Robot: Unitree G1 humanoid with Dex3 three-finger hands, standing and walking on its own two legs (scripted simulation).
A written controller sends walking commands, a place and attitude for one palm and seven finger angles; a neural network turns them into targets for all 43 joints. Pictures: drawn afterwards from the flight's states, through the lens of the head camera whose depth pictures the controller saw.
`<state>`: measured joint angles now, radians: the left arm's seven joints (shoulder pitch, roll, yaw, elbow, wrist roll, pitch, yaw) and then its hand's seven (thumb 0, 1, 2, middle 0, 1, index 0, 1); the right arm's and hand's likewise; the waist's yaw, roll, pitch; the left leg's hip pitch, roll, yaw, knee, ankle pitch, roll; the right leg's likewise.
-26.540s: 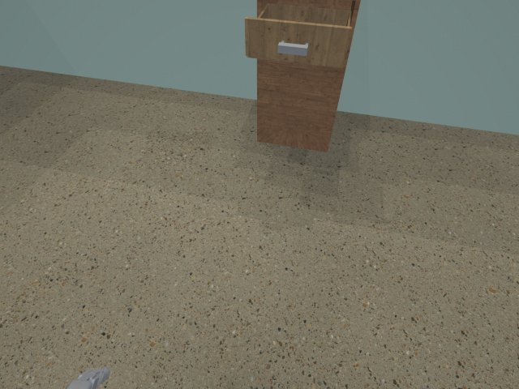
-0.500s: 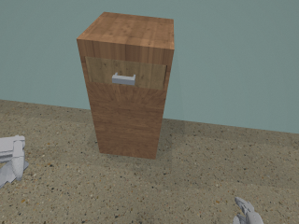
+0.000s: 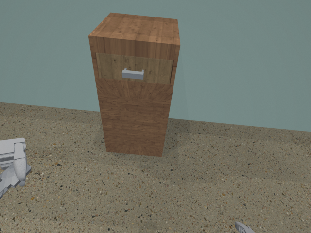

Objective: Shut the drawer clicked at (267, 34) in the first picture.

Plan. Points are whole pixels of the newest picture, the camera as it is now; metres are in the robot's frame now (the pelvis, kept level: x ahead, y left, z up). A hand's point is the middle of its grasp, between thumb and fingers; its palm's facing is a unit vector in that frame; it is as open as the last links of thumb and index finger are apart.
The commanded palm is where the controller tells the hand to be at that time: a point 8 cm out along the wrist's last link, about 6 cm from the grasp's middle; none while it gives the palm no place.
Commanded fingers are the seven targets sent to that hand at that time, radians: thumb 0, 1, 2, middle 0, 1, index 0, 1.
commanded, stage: stop stepping back and stand still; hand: left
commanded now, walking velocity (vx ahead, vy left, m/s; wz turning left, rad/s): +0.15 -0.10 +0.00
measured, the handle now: (133, 72) +0.88 +0.17 -0.01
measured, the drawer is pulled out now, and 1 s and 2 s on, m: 0.00 0.00 0.00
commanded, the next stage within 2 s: let the arm hang, fingers relaxed in 0.36 s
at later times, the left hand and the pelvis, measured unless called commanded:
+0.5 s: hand (32, 181) +0.17 +0.26 +0.13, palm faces +0.37 -0.82 -0.44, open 3.2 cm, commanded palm none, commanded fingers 0.00 0.90 0.90 -1.28 -1.47 -1.28 -1.47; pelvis -0.02 +0.01 +0.00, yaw +2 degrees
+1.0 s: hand out of the picture -0.01 +0.22 -0.15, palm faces +0.10 -0.96 -0.26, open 4.8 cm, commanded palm none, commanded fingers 0.00 0.90 0.90 -0.28 -0.39 -0.28 -0.39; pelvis -0.03 +0.01 +0.02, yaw +5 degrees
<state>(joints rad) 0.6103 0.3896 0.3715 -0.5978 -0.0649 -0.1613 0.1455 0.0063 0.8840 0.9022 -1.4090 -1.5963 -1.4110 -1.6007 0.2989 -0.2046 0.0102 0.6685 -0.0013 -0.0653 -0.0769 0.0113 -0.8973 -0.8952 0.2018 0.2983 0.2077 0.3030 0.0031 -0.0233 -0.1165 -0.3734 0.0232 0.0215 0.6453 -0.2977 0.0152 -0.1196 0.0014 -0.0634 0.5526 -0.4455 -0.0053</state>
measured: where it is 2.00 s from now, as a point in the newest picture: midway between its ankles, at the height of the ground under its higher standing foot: outside the picture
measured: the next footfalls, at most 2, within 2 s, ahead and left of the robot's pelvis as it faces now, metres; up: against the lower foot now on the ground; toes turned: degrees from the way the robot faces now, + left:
right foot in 0.22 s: +0.05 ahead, -0.10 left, +0.00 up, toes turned +5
left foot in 0.48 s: +0.03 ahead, +0.13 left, +0.00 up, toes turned +4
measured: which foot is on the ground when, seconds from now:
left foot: down 0.00-0.22, up 0.24-0.46, down 0.48-1.00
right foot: down 0.00-0.00, up 0.02-0.20, down 0.22-1.00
